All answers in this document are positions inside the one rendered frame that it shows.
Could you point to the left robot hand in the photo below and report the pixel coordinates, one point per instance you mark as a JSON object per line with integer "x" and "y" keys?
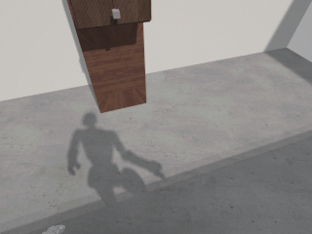
{"x": 55, "y": 229}

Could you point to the cabinet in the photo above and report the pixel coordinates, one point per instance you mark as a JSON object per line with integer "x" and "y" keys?
{"x": 115, "y": 59}

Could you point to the drawer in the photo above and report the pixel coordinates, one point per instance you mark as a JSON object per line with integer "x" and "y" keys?
{"x": 90, "y": 14}

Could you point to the handle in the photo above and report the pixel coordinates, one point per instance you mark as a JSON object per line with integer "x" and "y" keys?
{"x": 116, "y": 14}

